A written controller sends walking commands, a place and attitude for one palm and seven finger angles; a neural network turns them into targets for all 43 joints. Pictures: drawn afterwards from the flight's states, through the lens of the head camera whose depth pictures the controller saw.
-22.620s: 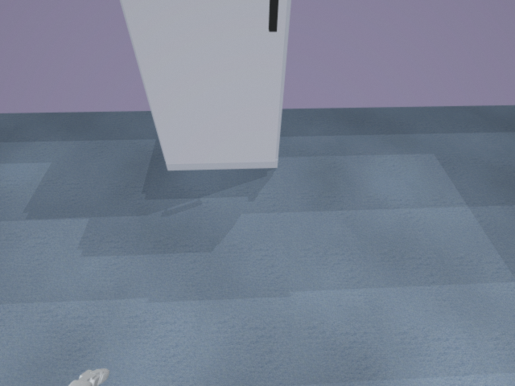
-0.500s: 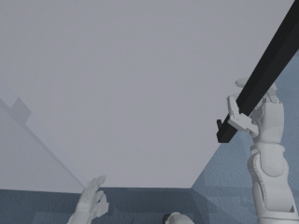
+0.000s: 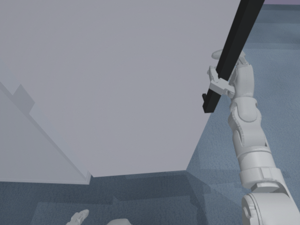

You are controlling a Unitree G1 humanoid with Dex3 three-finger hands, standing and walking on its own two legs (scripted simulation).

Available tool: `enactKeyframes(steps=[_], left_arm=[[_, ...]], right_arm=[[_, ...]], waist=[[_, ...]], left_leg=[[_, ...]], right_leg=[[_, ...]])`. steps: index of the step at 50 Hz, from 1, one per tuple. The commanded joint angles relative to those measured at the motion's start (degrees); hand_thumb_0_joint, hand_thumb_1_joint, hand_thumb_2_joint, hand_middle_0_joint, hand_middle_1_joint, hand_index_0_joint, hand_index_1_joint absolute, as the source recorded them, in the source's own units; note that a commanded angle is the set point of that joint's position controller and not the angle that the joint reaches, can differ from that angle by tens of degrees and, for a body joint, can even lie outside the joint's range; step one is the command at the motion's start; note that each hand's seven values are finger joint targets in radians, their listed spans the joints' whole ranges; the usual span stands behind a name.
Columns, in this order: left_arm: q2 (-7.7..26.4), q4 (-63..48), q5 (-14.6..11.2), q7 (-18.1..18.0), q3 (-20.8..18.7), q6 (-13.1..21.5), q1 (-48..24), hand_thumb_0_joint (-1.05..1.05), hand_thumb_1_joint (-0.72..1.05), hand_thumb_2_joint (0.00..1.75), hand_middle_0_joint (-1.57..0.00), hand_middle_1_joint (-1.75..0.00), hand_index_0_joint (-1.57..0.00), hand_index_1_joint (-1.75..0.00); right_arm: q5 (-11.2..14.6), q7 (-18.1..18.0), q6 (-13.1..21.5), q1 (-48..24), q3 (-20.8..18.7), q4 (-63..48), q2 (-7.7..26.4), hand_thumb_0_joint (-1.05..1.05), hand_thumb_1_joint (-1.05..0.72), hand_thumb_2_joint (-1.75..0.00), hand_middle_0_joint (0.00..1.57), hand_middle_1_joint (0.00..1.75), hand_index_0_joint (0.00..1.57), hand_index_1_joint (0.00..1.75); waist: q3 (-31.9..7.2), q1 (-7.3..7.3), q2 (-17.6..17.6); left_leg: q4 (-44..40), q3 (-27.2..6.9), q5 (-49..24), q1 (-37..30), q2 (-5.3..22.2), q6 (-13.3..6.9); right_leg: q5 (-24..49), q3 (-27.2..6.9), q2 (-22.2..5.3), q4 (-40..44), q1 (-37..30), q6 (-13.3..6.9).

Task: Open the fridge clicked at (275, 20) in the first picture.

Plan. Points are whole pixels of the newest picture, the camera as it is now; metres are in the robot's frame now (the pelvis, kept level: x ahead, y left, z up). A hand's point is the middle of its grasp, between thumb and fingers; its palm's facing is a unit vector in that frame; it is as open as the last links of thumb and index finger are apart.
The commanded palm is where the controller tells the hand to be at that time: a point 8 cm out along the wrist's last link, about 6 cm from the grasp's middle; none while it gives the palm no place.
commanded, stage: stop walking and hold the door back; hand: right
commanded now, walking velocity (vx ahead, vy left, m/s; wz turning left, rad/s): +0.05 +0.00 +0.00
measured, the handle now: (225, 52) +0.47 -0.15 +0.22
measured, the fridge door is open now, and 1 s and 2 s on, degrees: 84 80 80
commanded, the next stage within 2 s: loosen the grip on the handle in 0.18 s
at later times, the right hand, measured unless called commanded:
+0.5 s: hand (216, 70) +0.46 -0.14 +0.17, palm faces +0.08 +0.99 -0.10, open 8.2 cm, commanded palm +0.41 -0.18 +0.15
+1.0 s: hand (217, 75) +0.46 -0.14 +0.16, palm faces +0.12 +0.99 -0.12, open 14.5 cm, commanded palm +0.43 -0.21 +0.16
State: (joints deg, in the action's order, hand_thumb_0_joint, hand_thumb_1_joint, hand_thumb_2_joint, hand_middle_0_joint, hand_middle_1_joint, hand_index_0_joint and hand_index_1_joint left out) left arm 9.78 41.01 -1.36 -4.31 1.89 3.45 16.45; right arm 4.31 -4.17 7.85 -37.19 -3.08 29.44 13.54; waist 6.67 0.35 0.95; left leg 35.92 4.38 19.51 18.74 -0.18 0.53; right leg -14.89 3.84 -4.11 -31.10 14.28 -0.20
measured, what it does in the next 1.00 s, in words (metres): steps on the spot: left foot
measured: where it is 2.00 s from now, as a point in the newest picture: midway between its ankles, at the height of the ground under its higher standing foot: outside the picture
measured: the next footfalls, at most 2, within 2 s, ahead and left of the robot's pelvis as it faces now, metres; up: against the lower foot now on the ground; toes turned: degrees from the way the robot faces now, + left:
left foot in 0.04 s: +0.09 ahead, +0.12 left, +0.00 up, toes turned +3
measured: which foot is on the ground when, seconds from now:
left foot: up 0.00-0.02, down 0.04-1.00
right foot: down 0.00-1.00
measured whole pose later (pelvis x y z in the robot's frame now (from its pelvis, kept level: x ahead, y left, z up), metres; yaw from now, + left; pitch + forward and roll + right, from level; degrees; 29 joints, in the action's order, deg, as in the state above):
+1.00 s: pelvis +0.02 +0.00 +0.00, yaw +0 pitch +2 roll +0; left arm 14.3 43.5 -0.2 -0.6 -1.9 6.1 17.5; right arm 2.8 -3.3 10.1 -34.6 -10.4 35.3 14.6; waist -0.2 3.7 1.5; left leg 29.0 2.8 12.9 18.5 0.7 -0.5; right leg -15.3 4.0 -2.6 -29.9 17.0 0.2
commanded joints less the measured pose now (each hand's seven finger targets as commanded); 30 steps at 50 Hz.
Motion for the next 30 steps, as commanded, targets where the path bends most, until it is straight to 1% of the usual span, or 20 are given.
enactKeyframes(steps=[1,2,3,4,5,6,7,9,11,12,13,14,15,16,17,19,20,24,26,30], left_arm=[[10.4,-7.4,-0.1,-0.9,-2.7,2.7,-6.1,0.0,0.9,0.9,-0.2,-0.3,-0.2,-0.3],[10.1,-7.0,-0.1,-1.1,-2.9,2.5,-5.6,0.0,0.9,0.9,-0.2,-0.3,-0.2,-0.3],[9.1,-7.1,-0.2,-1.2,-3.1,2.3,-5.0,0.0,0.9,0.9,-0.2,-0.3,-0.2,-0.3],[9.8,-7.2,-0.8,-1.4,-4.1,2.1,-5.1,0.0,0.9,0.9,-0.2,-0.3,-0.2,-0.3],[10.2,-7.0,-0.5,-1.6,-3.9,2.0,-6.2,0.0,0.9,0.9,-0.2,-0.3,-0.2,-0.3],[10.1,-6.3,-0.4,-1.8,-3.4,2.4,-6.7,0.0,0.9,0.9,-0.2,-0.3,-0.2,-0.3],[9.5,-5.4,-0.3,-1.9,-2.8,2.7,-6.4,0.0,0.9,0.9,-0.2,-0.3,-0.2,-0.3],[9.5,-5.1,0.1,-2.4,-2.4,3.0,-7.0,0.0,0.9,0.9,-0.2,-0.3,-0.2,-0.3],[9.4,-5.2,0.4,-2.4,-2.5,2.8,-7.0,0.0,0.9,0.9,-0.2,-0.3,-0.2,-0.3],[10.2,-5.5,0.3,-2.2,-3.1,3.0,-7.6,0.0,0.9,0.9,-0.2,-0.3,-0.2,-0.3],[11.5,-6.3,0.1,-1.7,-3.7,2.9,-8.3,0.0,0.9,0.9,-0.2,-0.3,-0.2,-0.3],[7.2,-9.7,-2.0,-1.9,-1.0,3.4,-0.5,0.0,0.9,0.9,-0.2,-0.3,-0.2,-0.3],[9.0,-5.7,0.6,-0.3,-5.5,5.8,-3.0,0.0,0.9,0.9,-0.2,-0.3,-0.2,-0.3],[11.4,-5.7,0.5,0.4,-6.2,6.7,2.7,0.0,0.9,0.9,-0.2,-0.3,-0.2,-0.3],[12.9,-5.1,0.8,1.4,-6.0,7.8,1.3,0.0,0.9,0.9,-0.2,-0.3,-0.2,-0.3],[12.1,-6.9,0.7,3.0,-5.6,8.0,-0.9,0.0,0.9,0.9,-0.2,-0.3,-0.2,-0.3],[11.9,-7.4,1.0,3.8,-5.2,8.1,-1.3,0.0,0.9,0.9,-0.2,-0.3,-0.2,-0.3],[13.0,-8.6,0.9,5.4,-6.2,6.9,0.2,0.0,0.9,0.9,-0.2,-0.3,-0.2,-0.3],[13.2,-9.3,0.8,5.6,-6.5,6.2,0.1,0.0,0.9,0.9,-0.2,-0.3,-0.2,-0.3],[13.2,-9.2,0.4,5.4,-6.5,4.9,-0.1,0.0,0.9,0.9,-0.2,-0.3,-0.2,-0.3]], right_arm=[[-1.7,0.7,4.3,-27.1,-0.5,-13.7,7.7,0.0,-0.9,-0.9,0.45,1.4,0.45,1.4],[-2.1,0.1,4.3,-27.1,-3.2,-12.6,10.7,0.0,-0.9,-0.9,0.45,1.4,0.45,1.4],[-2.5,-0.2,4.0,-26.5,-4.1,-11.4,11.9,0.0,-0.9,-0.9,0.45,1.4,0.45,1.4],[-1.3,0.0,3.1,-22.7,-4.6,-8.6,12.0,0.0,-0.9,-0.9,0.45,1.4,0.45,1.4],[-1.1,0.0,2.8,-24.4,-5.9,-6.8,12.6,0.0,-0.9,-0.9,0.45,1.4,0.45,1.4],[-1.3,-0.1,2.9,-26.9,-6.3,-6.7,12.7,0.0,-0.9,-0.9,0.45,1.4,0.45,1.4],[-1.5,-0.2,3.4,-28.2,-5.9,-6.0,11.5,0.0,-0.9,-0.9,0.45,1.4,0.45,1.4],[-1.7,-0.5,4.2,-28.3,-7.4,-6.3,12.9,0.0,-0.9,-0.9,0.45,1.4,0.45,1.4],[-1.2,-0.2,5.1,-27.8,-5.8,-6.7,10.1,0.0,-0.9,-0.9,0.45,1.4,0.45,1.4],[-0.7,0.1,5.6,-28.3,-4.2,-7.7,8.0,0.0,-0.9,-0.9,0.45,1.4,0.45,1.4],[-0.6,0.4,6.0,-28.1,-3.1,-8.5,6.5,0.0,-0.9,-0.9,0.45,1.4,0.45,1.4],[-6.9,-2.5,7.8,-59.5,-23.8,-12.8,41.1,0.0,-0.9,-0.9,0.45,1.4,0.45,1.4],[-8.4,2.6,1.9,-45.7,-10.6,7.3,19.6,0.0,-0.78,-0.84,0.45,1.4,0.45,1.4],[-3.7,2.6,1.9,-41.2,-7.9,5.5,10.4,0.0,-0.66,-0.78,0.45,1.4,0.45,1.4],[-3.1,2.1,3.2,-41.7,-12.4,5.7,16.5,0.0,-0.54,-0.73,0.45,1.4,0.45,1.4],[-2.4,1.3,4.9,-35.5,-10.9,3.5,13.2,0.0,-0.3,-0.61,0.45,1.4,0.45,1.4],[-2.4,0.8,5.7,-36.3,-6.7,1.0,9.0,0.0,-0.17,-0.55,0.45,1.4,0.45,1.4],[-4.2,-0.8,6.2,-24.5,-8.0,2.8,9.4,0.0,0.31,-0.32,0.45,1.4,0.45,1.4],[-3.9,-0.5,5.8,-23.5,-7.2,-2.4,9.0,0.0,0.55,-0.2,0.42,1.37,0.42,1.37],[-2.9,-0.4,3.2,-18.6,-6.8,-7.0,7.8,0.0,0.55,-0.2,0.37,1.3,0.37,1.3]], waist=[[-22.7,0.55,4.8],[-23.4,0.71,0.2],[-22.8,0.8,-8.2],[-20.1,-0.4,-16.8],[-17.8,-1.74,-16.8],[-17.3,-1.44,-15.5],[-18.5,-1.0,-13.3],[-20.1,-0.77,-10.5],[-21.8,-0.15,-9.9],[-21.6,-0.25,-6.3],[-21.9,-0.95,0.4],[-21.6,-1.28,6.2],[-32.4,4.46,-8.5],[-28.6,5.9,-13.6],[-24.0,5.25,-7.8],[-22.6,2.21,3.9],[-22.5,2.69,7.0],[-21.1,2.33,-1.7],[-24.2,2.37,-2.3],[-23.7,2.3,-2.1]], left_leg=[[-11.7,-3.0,-7.7,-16.0,3.1,-1.2],[-12.1,-8.1,-10.6,-19.1,7.9,-3.0],[-13.0,-14.0,-10.1,-20.1,13.2,-5.4],[-16.9,-21.4,-5.9,-19.8,16.8,-8.8],[-18.7,-24.6,-5.5,-18.1,19.1,-10.4],[-17.4,-23.5,-9.8,-18.1,19.9,-11.4],[-15.2,-18.3,-16.1,-18.7,18.8,-10.9],[-12.0,-11.4,-21.0,-16.5,15.4,-8.4],[-10.2,-7.9,-15.3,-12.0,12.0,-4.7],[-8.4,-6.6,-11.4,-8.9,9.7,-2.9],[-6.8,-4.5,-7.7,-5.8,5.6,-0.8],[-3.1,-6.3,7.1,-9.4,2.4,0.0],[-8.2,-3.1,-9.0,-4.3,1.2,-2.6],[-7.0,-1.7,-13.2,-3.7,-0.3,-1.8],[-8.3,-2.4,-8.3,-1.3,-0.3,-1.8],[-7.8,-2.8,-8.7,-2.5,-0.5,-3.2],[-7.6,-2.8,-9.5,-1.5,-0.2,-3.5],[-8.0,-2.1,-11.7,-3.0,-0.9,-2.9],[-7.9,-2.5,-13.2,-4.6,-0.8,-2.7],[-9.1,-2.5,-14.6,-5.7,-1.0,-2.4]], right_leg=[[11.3,-6.8,-8.9,0.6,-1.8,-4.0],[6.5,-3.9,-6.4,-3.2,2.5,-2.4],[-3.8,-0.7,-1.2,-6.6,7.8,-0.2],[-14.6,-1.7,2.4,-13.5,12.1,1.0],[-17.1,-4.8,1.9,-19.6,13.8,0.8],[-16.0,-6.4,1.1,-21.7,14.6,0.8],[-14.2,-6.1,0.6,-20.0,13.0,0.8],[-9.7,-3.2,1.1,-8.2,6.4,0.6],[1.9,-1.0,2.5,4.1,-3.7,0.8],[6.3,-2.9,-0.2,7.2,-7.4,0.1],[11.9,-8.3,-5.3,7.1,-9.3,-1.8],[-9.0,-8.7,-3.1,13.9,-6.2,-2.7],[3.0,-0.5,2.7,5.9,-2.5,-0.8],[6.9,-2.5,1.9,5.1,-1.4,-1.1],[1.6,-3.5,1.9,6.8,-0.8,-0.2],[3.6,-3.7,2.6,6.9,-2.4,-0.1],[4.7,-3.6,2.7,6.2,-3.6,0.0],[6.8,-3.1,2.7,5.0,0.5,-0.9],[8.1,-2.4,2.8,4.7,-0.3,-1.2],[9.6,-1.9,2.8,4.7,-0.7,-1.2]])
